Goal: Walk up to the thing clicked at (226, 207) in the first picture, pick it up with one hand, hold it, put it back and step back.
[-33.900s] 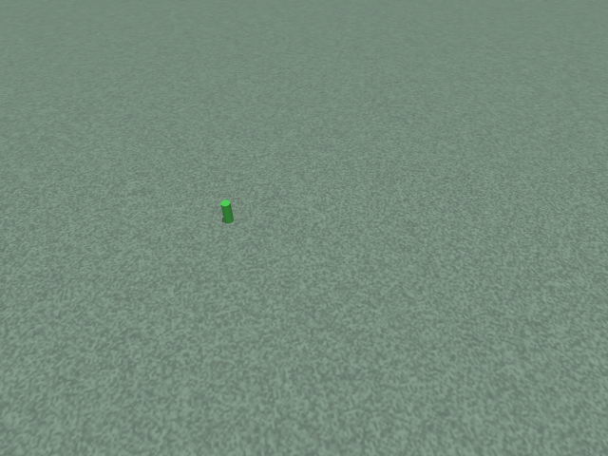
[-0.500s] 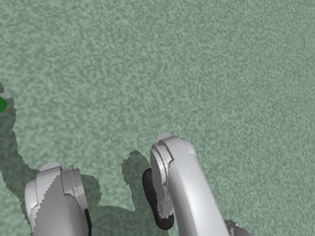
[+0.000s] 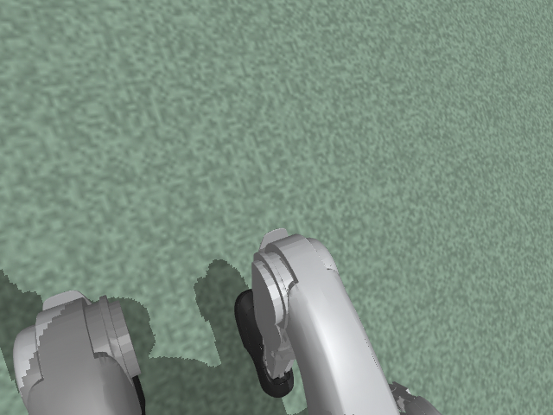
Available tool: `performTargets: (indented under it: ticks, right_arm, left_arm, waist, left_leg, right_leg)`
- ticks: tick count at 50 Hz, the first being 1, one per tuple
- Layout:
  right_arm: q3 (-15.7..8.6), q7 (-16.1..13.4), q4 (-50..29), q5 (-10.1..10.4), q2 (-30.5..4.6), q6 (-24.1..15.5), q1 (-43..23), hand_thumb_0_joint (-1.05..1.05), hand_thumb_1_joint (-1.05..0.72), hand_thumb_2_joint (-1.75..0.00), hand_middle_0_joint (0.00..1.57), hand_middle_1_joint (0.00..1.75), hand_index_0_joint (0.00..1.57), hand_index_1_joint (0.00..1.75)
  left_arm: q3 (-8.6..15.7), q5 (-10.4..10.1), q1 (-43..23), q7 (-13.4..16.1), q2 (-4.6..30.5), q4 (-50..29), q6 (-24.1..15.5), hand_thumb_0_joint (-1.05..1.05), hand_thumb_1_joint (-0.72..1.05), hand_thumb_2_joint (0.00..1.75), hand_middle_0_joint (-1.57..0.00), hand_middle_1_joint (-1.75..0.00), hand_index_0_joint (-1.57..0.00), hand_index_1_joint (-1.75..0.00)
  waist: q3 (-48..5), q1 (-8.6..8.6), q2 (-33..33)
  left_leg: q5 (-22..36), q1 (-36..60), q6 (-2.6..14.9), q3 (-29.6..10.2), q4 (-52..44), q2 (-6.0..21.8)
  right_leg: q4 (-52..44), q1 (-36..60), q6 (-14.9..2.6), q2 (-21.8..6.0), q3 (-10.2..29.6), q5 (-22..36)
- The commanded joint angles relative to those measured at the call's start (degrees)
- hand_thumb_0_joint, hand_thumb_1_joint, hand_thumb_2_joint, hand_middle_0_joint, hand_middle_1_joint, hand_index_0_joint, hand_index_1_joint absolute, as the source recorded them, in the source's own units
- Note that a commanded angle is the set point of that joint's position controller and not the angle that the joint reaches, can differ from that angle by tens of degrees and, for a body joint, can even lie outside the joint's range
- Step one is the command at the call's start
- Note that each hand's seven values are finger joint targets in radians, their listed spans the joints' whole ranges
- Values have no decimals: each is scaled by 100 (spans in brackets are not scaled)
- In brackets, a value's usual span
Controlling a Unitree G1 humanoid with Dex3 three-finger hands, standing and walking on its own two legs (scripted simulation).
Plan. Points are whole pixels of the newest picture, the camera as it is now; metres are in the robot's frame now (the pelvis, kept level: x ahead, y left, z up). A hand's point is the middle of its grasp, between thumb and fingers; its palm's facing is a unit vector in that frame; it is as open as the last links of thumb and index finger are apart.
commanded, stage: rest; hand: left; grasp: from above
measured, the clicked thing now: out of the picture +0.49 +0.32 -0.26
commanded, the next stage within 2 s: open in 0.34 s
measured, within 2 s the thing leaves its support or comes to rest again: neither
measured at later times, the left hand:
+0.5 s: hand out of the picture +0.47 +0.32 -0.21, palm faces -0.45 -0.13 -0.89, open 6.8 cm
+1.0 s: hand out of the picture +0.48 +0.32 -0.22, palm faces -0.43 -0.13 -0.89, open 11.4 cm
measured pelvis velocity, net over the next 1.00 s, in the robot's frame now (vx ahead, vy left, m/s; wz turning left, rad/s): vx -0.01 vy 0.00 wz -0.03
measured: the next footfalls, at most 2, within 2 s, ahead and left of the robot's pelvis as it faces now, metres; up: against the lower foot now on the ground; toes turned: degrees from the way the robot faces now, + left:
none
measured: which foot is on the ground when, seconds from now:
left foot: down 0.00-1.00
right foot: down 0.00-1.00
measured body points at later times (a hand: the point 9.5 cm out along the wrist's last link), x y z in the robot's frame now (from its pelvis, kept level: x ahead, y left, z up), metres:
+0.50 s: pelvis -0.01 +0.00 +0.00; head +0.26 +0.11 +0.34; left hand +0.49 +0.32 -0.16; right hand +0.03 -0.26 -0.06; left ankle +0.06 +0.13 -0.28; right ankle +0.11 -0.13 -0.28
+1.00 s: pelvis -0.01 +0.00 +0.00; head +0.27 +0.11 +0.34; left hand +0.49 +0.32 -0.17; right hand +0.03 -0.26 -0.06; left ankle +0.06 +0.13 -0.28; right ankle +0.11 -0.13 -0.28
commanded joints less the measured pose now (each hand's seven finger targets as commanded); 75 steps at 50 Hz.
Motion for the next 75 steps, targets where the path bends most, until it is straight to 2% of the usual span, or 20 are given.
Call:
performTargets:
  ticks: [1,11,22,26,34,40,41,42,44,49,51,57,59,61,68,69,70,72,74,75]
  right_arm:
    - [-462,-55,65,-18,-1754,2,1255,0,-91,-90,20,30,20,30]
    - [-315,-49,2,-25,-1784,-41,1122,0,-91,-90,20,30,20,30]
    - [-218,-54,-164,-83,-1943,-120,1102,0,-91,-90,20,30,20,30]
    - [-182,-50,-201,-91,-1923,-163,978,0,-90,-90,20,30,20,30]
    - [-127,-60,-140,-99,-1943,-194,1000,0,-90,-90,20,30,20,30]
    - [-145,-29,-222,-136,-1973,-206,1032,0,-90,-90,20,30,20,30]
    - [-111,-8,-206,-114,-1897,-231,989,0,-90,-90,20,30,20,30]
    - [-166,-14,-221,-125,-2005,-236,1020,0,-90,-90,20,30,20,30]
    - [-154,-29,-197,-102,-1990,-218,1037,0,-90,-90,20,30,20,30]
    - [-185,-6,-209,-93,-2017,-174,1117,0,-90,-90,20,30,20,30]
    - [-160,-15,-237,-80,-1965,-164,1009,0,-90,-90,20,30,20,30]
    - [-170,-25,-195,-99,-1994,-111,1137,0,-89,-90,20,30,20,30]
    - [-141,-10,-220,-91,-1916,-146,1010,0,-90,-90,20,30,20,30]
    - [-165,-16,-215,-74,-2014,-144,1081,0,-90,-90,20,30,20,30]
    - [-160,-1,-275,-64,-1948,-165,965,0,-89,-90,20,30,20,30]
    - [-186,-12,-204,-75,-1985,-150,1054,0,-89,-90,20,30,20,30]
    - [-138,3,-205,-69,-1904,-159,1040,0,-89,-90,20,30,20,30]
    - [-200,0,-199,-56,-2001,-166,1044,0,-89,-90,20,30,20,30]
    - [-151,22,-239,-64,-1931,-180,1038,0,-89,-90,20,30,20,30]
    - [-191,11,-214,-76,-2028,-179,1112,0,-89,-90,20,30,20,30]
  left_arm:
    - [59,-111,-1698,335,1365,-720,33,0,80,36,-110,-43,-115,-38]
    - [-166,-137,-1699,345,1280,-301,0,0,75,37,-107,-45,-111,-40]
    - [-35,2,-1842,452,1597,-80,-114,0,74,36,-104,-46,-109,-41]
    - [-124,-37,-1927,502,1610,-123,-155,0,42,34,-74,-50,-79,-45]
    - [-162,-78,-1861,578,1661,-117,-30,0,3,55,-55,-59,-56,-58]
    - [52,-71,-1794,491,1820,-297,42,0,-9,65,-46,-67,-46,-66]
    - [-239,-111,-1808,419,1471,-291,53,0,-11,67,-44,-68,-44,-67]
    - [-11,-153,-1812,417,1757,-367,41,0,-13,67,-41,-70,-42,-70]
    - [0,-177,-1725,396,1835,-483,38,0,-17,70,-39,-72,-39,-72]
    - [58,-177,-1595,288,1809,-425,24,0,-25,77,-32,-78,-33,-78]
    - [-125,-181,-1722,249,1629,-567,-23,0,-29,82,-30,-81,-29,-81]
    - [22,-91,-1666,311,1779,-486,-97,0,-32,88,-24,-89,-24,-89]
    - [-200,-127,-1823,291,1531,-549,-118,0,-38,91,-20,-92,-20,-92]
    - [-16,-136,-1679,345,1787,-406,-114,0,-40,92,-18,-94,-18,-94]
    - [-210,-94,-1773,347,1570,-520,-72,0,-43,98,-14,-102,-14,-101]
    - [-61,-77,-1749,383,1756,-575,-61,0,-43,100,-13,-104,-14,-103]
    - [-274,-72,-1760,369,1522,-537,-42,0,-42,101,-13,-106,-14,-105]
    - [-63,-90,-1693,411,1709,-427,-7,0,-43,100,-11,-106,-12,-105]
    - [-276,-82,-1775,355,1385,-357,25,0,-47,102,-9,-107,-10,-106]
    - [-25,-86,-1738,378,1695,-405,30,0,-47,101,-9,-108,-10,-106]
  waist:
    - [-3994,-134,2836]
    - [-3575,-223,2610]
    - [-3320,-393,2623]
    - [-3405,-371,2638]
    - [-3579,-317,2818]
    - [-3436,-345,2818]
    - [-3428,-333,2860]
    - [-3469,-399,2826]
    - [-3762,-274,2935]
    - [-3403,-340,2781]
    - [-3549,-323,2796]
    - [-3444,-385,2754]
    - [-3460,-382,2810]
    - [-3361,-373,2672]
    - [-3540,-289,2875]
    - [-3672,-301,2976]
    - [-3622,-277,3022]
    - [-3502,-291,2939]
    - [-3320,-399,2902]
    - [-3317,-402,2816]
  left_leg:
    - [1723,3071,140,649,-1499,114]
    - [1337,2802,176,571,-1530,129]
    - [1340,2813,159,477,-1497,163]
    - [1123,2814,162,437,-1549,178]
    - [1385,2977,137,439,-1501,191]
    - [1392,2795,154,522,-1416,180]
    - [1299,2849,145,513,-1454,176]
    - [1361,2901,146,478,-1439,195]
    - [1492,3062,122,449,-1520,190]
    - [1410,2874,131,455,-1487,187]
    - [1436,2949,135,449,-1442,197]
    - [1486,2936,128,435,-1443,193]
    - [1439,2884,149,460,-1429,196]
    - [1379,2767,159,454,-1442,184]
    - [1315,3060,117,391,-1547,204]
    - [1477,3160,104,409,-1543,204]
    - [1447,3092,114,445,-1531,193]
    - [1489,3089,88,377,-1572,206]
    - [1400,2947,118,427,-1514,191]
    - [1468,3001,111,387,-1529,205]
  right_leg:
    - [-1057,2227,-528,156,-707,1655]
    - [-1124,2085,-527,199,-754,1362]
    - [-1104,2052,-497,199,-833,1388]
    - [-1095,2017,-488,219,-857,1242]
    - [-1073,2097,-497,229,-852,1458]
    - [-1128,2250,-511,227,-816,1456]
    - [-1100,2109,-529,231,-811,1352]
    - [-1136,2172,-513,226,-854,1412]
    - [-1088,2335,-509,221,-855,1519]
    - [-1121,2204,-520,215,-858,1425]
    - [-1130,2199,-527,238,-852,1454]
    - [-1143,2222,-509,225,-879,1523]
    - [-1141,2244,-503,244,-837,1518]
    - [-1155,2243,-504,228,-858,1442]
    - [-1089,2048,-526,237,-877,1361]
    - [-1076,2155,-510,229,-880,1510]
    - [-1071,2132,-517,241,-849,1480]
    - [-1031,1987,-526,221,-888,1486]
    - [-1079,1951,-518,231,-868,1434]
    - [-1086,1969,-505,204,-888,1490]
